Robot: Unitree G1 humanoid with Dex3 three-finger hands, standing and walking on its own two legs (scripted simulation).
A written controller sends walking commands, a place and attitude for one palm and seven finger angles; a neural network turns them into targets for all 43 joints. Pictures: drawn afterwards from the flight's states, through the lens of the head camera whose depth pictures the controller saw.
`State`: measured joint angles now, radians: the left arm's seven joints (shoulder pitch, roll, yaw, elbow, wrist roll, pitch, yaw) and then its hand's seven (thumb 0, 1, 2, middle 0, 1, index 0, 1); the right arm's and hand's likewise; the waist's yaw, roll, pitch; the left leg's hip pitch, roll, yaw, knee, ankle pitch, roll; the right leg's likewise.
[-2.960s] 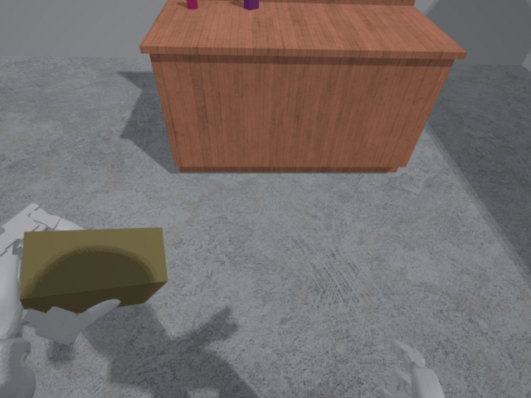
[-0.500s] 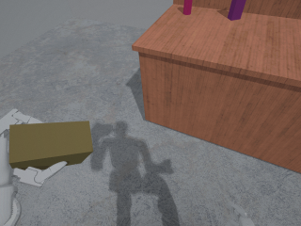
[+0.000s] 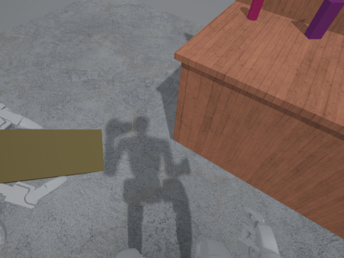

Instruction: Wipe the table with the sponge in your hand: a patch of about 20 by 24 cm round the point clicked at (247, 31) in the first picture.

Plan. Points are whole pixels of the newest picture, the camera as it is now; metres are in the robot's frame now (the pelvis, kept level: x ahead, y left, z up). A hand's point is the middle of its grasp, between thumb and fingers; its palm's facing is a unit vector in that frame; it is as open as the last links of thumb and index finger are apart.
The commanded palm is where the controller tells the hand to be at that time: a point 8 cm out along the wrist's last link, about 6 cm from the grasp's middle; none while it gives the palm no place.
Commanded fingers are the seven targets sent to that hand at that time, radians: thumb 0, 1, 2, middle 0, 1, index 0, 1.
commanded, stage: turn to face it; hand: left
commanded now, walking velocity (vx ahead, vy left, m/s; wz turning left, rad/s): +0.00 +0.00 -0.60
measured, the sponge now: (65, 156) +0.25 +0.19 +0.16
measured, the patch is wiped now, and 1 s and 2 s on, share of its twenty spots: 0.00 0.00 0.00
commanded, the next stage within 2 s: take the last steps up to it in 1.78 s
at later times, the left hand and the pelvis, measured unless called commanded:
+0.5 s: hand (124, 124) +0.30 +0.10 +0.19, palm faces +0.21 -0.88 -0.43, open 10.3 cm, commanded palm +0.24 +0.17 +0.19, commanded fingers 0.00 0.10 1.30 -1.20 -1.60 -1.20 -1.60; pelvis +0.05 -0.08 +0.01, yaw -8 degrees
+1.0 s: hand (181, 127) +0.31 +0.01 +0.18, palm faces +0.01 -0.88 -0.47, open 10.3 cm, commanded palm +0.26 +0.09 +0.19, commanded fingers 0.00 0.10 1.30 -1.20 -1.60 -1.20 -1.60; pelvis +0.00 -0.10 -0.01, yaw -24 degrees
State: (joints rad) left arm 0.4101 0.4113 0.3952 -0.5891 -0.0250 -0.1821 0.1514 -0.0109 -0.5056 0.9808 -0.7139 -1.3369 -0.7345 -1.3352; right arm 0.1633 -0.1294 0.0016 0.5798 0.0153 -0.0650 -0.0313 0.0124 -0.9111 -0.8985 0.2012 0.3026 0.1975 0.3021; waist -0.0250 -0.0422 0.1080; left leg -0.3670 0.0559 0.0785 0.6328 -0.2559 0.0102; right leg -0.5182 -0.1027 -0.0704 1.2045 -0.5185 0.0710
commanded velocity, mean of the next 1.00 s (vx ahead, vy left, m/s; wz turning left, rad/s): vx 0.00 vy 0.00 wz -0.60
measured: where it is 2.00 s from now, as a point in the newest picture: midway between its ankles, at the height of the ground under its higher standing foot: outside the picture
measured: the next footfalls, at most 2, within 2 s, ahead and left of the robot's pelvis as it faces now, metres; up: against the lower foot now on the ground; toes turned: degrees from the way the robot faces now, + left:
right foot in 0.20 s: +0.15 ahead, -0.14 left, +0.00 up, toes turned -7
left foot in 0.66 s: +0.09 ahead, +0.07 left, +0.00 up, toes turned -10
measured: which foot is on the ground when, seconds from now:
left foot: down 0.00-0.20, up 0.22-0.64, down 0.66-0.98, up 1.00-1.00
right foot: up 0.00-0.18, down 0.20-0.68, up 0.70-0.92, down 0.94-1.00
